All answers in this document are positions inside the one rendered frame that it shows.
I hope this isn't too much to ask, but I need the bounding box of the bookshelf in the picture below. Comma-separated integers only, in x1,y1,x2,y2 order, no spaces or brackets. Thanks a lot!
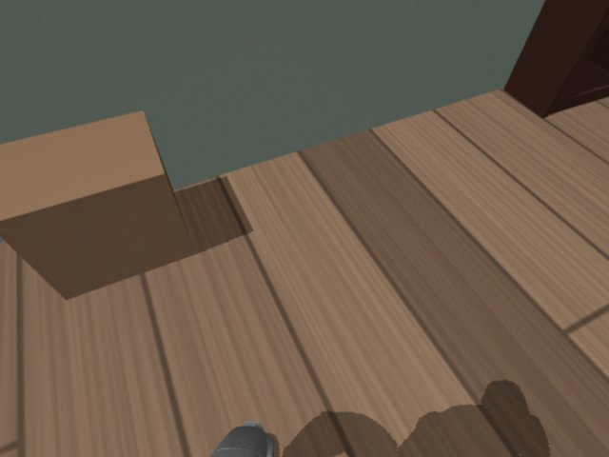
503,0,609,118

